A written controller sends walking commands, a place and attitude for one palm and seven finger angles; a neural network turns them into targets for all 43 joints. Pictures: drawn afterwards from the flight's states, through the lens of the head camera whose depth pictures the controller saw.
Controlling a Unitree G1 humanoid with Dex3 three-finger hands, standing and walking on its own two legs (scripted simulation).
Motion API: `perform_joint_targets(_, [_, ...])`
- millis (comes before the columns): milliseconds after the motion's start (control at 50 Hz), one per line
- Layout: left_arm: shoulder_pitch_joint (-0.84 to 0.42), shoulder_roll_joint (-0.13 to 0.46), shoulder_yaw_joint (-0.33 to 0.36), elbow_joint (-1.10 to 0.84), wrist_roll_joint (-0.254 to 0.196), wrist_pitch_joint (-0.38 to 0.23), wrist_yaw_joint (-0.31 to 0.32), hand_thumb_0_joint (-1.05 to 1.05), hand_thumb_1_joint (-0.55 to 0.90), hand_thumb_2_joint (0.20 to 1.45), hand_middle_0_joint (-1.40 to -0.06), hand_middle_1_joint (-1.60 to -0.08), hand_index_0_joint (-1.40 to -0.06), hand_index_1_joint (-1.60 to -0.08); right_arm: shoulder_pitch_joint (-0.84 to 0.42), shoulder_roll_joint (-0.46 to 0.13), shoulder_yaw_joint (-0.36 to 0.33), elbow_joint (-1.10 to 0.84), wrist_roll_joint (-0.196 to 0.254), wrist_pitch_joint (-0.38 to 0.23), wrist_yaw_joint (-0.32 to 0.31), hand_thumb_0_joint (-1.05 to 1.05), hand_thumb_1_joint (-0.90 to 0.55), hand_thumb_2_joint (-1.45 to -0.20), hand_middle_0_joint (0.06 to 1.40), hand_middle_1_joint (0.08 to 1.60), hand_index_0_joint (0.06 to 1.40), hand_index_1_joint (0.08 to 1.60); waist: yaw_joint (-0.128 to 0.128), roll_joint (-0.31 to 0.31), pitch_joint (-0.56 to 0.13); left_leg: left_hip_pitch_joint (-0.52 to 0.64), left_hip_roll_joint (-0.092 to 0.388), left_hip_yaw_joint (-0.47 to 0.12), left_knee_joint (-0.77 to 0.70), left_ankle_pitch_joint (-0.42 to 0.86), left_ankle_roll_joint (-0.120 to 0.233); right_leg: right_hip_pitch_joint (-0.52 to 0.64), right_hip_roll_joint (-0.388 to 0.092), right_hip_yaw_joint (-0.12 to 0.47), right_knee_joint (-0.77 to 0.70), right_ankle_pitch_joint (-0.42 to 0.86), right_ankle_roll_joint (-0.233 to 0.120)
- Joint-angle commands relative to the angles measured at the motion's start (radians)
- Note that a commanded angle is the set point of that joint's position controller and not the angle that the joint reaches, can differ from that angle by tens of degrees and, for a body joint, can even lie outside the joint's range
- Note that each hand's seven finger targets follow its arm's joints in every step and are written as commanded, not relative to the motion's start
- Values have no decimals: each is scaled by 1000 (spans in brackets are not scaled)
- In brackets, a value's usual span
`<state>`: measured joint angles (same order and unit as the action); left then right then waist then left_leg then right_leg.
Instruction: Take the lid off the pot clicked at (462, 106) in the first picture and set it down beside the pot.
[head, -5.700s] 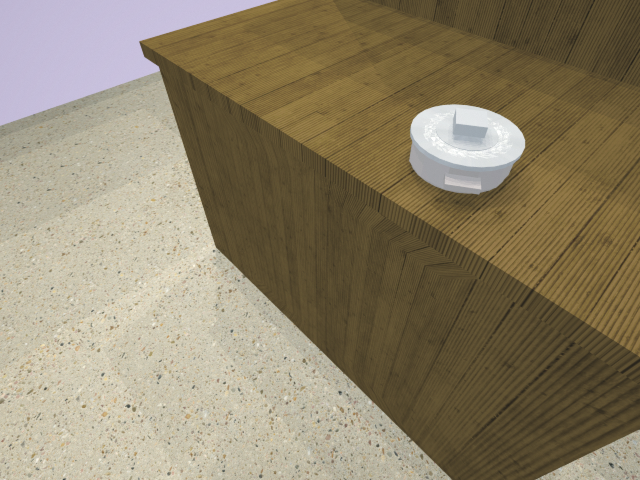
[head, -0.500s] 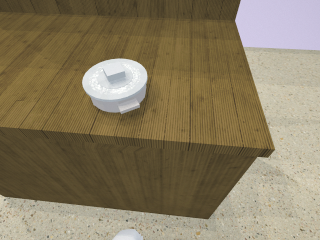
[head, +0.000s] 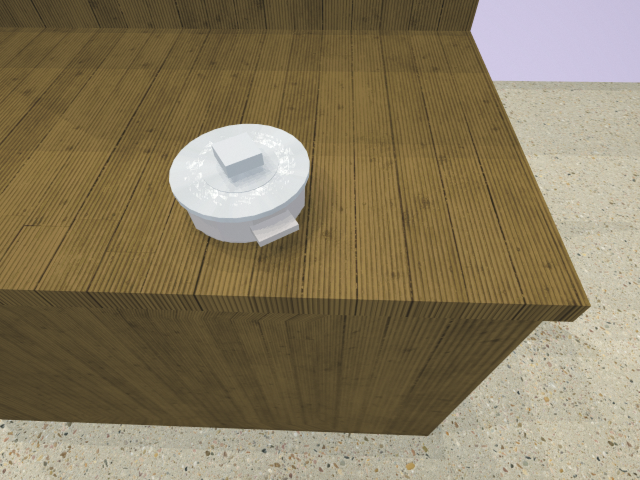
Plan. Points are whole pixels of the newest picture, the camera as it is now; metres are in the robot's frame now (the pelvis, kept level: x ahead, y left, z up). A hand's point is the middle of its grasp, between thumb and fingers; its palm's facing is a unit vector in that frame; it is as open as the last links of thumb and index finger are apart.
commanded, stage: come to a stop and stand still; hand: left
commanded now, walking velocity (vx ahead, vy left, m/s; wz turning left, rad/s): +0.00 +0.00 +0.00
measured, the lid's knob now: (237, 154) +0.46 +0.12 +0.16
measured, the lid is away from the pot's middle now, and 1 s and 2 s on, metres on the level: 0.00 0.00 0.00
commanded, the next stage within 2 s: look again from close up in 1.18 s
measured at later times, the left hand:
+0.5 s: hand out of the picture +0.07 +0.17 -0.16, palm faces +0.01 -0.97 -0.23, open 7.4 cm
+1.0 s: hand out of the picture +0.03 +0.19 -0.17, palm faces +0.02 -0.98 -0.21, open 7.4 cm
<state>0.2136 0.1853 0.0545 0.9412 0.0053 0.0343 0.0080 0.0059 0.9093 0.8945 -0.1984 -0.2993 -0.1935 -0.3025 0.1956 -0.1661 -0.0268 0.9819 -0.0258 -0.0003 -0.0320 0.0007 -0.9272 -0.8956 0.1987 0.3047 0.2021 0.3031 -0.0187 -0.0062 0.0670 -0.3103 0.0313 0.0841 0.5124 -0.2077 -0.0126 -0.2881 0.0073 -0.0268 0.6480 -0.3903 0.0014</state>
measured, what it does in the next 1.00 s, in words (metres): steps on the spot: right foot, then left foot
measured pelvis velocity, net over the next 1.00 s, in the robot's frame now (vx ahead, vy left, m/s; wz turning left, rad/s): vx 0.02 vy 0.01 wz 0.00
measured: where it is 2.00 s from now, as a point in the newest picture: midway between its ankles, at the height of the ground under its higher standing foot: outside the picture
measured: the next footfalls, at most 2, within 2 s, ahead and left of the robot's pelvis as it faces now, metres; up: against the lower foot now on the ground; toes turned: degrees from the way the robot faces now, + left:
right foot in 0.02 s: +0.00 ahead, -0.11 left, +0.00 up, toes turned -2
left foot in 0.26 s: +0.00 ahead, +0.10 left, +0.00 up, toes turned +0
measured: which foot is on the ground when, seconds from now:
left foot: down 0.00-0.02, up 0.04-0.24, down 0.26-1.00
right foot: up 0.00-0.00, down 0.02-1.00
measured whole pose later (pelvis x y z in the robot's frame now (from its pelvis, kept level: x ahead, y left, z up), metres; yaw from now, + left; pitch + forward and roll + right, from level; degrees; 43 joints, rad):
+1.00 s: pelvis +0.02 +0.01 +0.01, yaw +0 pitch +0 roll +0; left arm 0.29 0.18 -0.01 1.06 0.00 0.00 0.04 0.01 0.91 0.89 -0.20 -0.30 -0.20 -0.30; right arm 0.25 -0.17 0.02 1.08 0.00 -0.02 -0.04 0.01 -0.92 -0.90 0.19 0.30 0.20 0.30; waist 0.00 -0.01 0.02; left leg -0.13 -0.01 0.07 0.45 -0.32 0.04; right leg -0.15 0.04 -0.03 0.45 -0.30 -0.04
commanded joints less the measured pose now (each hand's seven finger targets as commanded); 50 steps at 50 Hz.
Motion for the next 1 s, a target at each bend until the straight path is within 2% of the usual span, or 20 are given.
perform_joint_targets(0, [135,129,4,-31,38,-26,52,0,900,900,-200,-300,-200,-300,8,-152,-42,-92,27,-11,0,0,-900,-900,200,300,200,300,29,-137,-124,-12,23,11,202,-120,-17,131,-231,306,-303,672,-65])
perform_joint_targets(20, [66,145,-2,-72,21,-43,50,0,900,900,-200,-300,-200,-300,23,-95,-28,-94,12,10,17,0,-900,-900,200,300,200,300,3,-81,-161,-56,11,-43,336,-170,3,107,-223,244,-343,317,-118])
perform_joint_targets(40, [53,142,6,-101,22,-50,52,0,900,900,-200,-300,-200,-300,29,-109,-30,-106,5,16,25,0,-900,-900,200,300,200,300,3,-88,-127,-109,10,-59,417,-176,17,81,-215,276,-344,279,-162])
perform_joint_targets(60, [24,135,6,-108,25,-57,58,0,900,900,-200,-300,-200,-300,47,-107,-32,-110,4,16,26,0,-900,-900,200,300,200,300,-18,-82,-85,-143,19,-73,465,-182,24,61,-233,264,-342,308,-198])
perform_joint_targets(80, [17,141,6,-97,21,-58,58,0,900,900,-200,-300,-200,-300,54,-89,-27,-109,5,26,25,0,-900,-900,200,300,200,300,-11,-33,-64,-100,19,-75,481,-197,10,7,-254,274,-351,278,-224])
perform_joint_targets(100, [4,139,6,-107,23,-60,61,0,900,900,-200,-300,-200,-300,59,-85,-25,-123,7,26,24,0,-900,-900,200,300,200,300,-23,-67,-22,-109,21,-77,448,-226,11,-24,-250,271,-356,254,-227])
perform_joint_targets(120, [5,139,8,-112,26,-59,62,0,900,900,-200,-300,-200,-300,54,-88,-25,-128,9,21,23,0,-900,-900,200,300,200,300,-15,-85,2,-107,19,-68,368,-248,13,-12,-239,265,-341,286,-224])
perform_joint_targets(160, [30,145,1,-104,21,-60,57,0,900,900,-200,-300,-200,-300,74,-77,-16,-110,13,10,21,0,-900,-900,200,300,200,300,-4,-116,-37,-46,-2,-42,178,-216,14,53,-198,231,-289,371,-189])
perform_joint_targets(180, [35,145,-2,-94,17,-61,53,0,900,900,-200,-300,-200,-300,103,-64,-9,-93,14,4,21,0,-900,-900,200,300,200,300,-4,-112,-65,36,-10,-32,89,-166,10,42,-187,214,-272,344,-164])
perform_joint_targets(200, [30,140,-9,-93,9,-62,52,0,900,900,-200,-300,-200,-300,123,-66,-6,-76,16,1,19,0,-900,-900,200,300,200,300,-17,-111,-46,85,-10,-38,12,-108,14,1,-169,203,-270,290,-131])
perform_joint_targets(240, [34,114,-20,-89,2,-63,51,0,900,900,-200,-300,-200,-300,134,-94,0,-54,12,-10,15,0,-900,-900,200,300,200,300,-6,-16,-32,115,54,-104,-67,-4,42,-15,-118,176,-257,240,-64])
perform_joint_targets(260, [46,111,-21,-84,1,-64,51,0,900,900,-200,-300,-200,-300,126,-105,2,-52,11,-10,11,0,-900,-900,200,300,200,300,5,-14,-28,94,75,-113,-43,38,50,7,-102,177,-273,271,-34])
perform_joint_targets(280, [45,118,-20,-74,-1,-59,49,0,900,900,-200,-300,-200,-300,129,-94,7,-41,10,-16,9,0,-900,-900,200,300,200,300,8,56,-69,104,79,-132,-63,80,47,44,-100,155,-251,282,-33])
perform_joint_targets(300, [46,123,-23,-64,-3,-54,46,0,900,900,-200,-300,-200,-300,115,-98,10,-37,10,-17,8,0,-900,-900,200,300,200,300,13,94,-62,85,87,-149,-71,99,50,67,-90,132,-235,288,-37])
perform_joint_targets(360, [62,128,-28,-41,-1,-59,44,0,900,900,-200,-300,-200,-300,108,-99,15,-24,13,-16,3,0,-900,-900,200,300,200,300,15,1,-59,66,71,-119,-69,42,38,107,-109,159,-270,306,-45])
perform_joint_targets(400, [53,126,-30,-36,-1,-55,42,0,900,900,-200,-300,-200,-300,111,-100,16,-18,11,-17,4,0,-900,-900,200,300,200,300,14,-10,-49,76,69,-122,-81,24,36,92,-106,157,-279,265,-49])
perform_joint_targets(560, [86,126,-38,13,-2,-61,41,0,900,900,-200,-300,-200,-300,117,-102,24,22,16,-26,-3,0,-900,-900,200,300,200,300,14,7,-70,124,76,-124,-97,109,38,126,-112,147,-259,403,-52])
perform_joint_targets(780, [112,115,-43,60,-2,-55,40,0,900,900,-200,-300,-200,-300,119,-100,24,50,17,-31,-10,0,-900,-900,200,300,200,300,17,13,-57,177,89,-134,-117,188,50,119,-105,122,-249,403,-58])
perform_joint_targets(820, [117,108,-45,67,-1,-54,41,0,900,900,-200,-300,-200,-300,108,-103,25,55,18,-30,-11,0,-900,-900,200,300,200,300,18,16,-30,173,87,-133,-120,182,51,104,-109,126,-255,398,-57])
perform_joint_targets(980, [125,109,-42,75,-2,-53,41,0,900,900,-200,-300,-200,-300,121,-99,26,65,17,-35,-13,0,-900,-900,200,300,200,300,20,7,-48,190,89,-138,-127,231,55,132,-110,116,-245,426,-59])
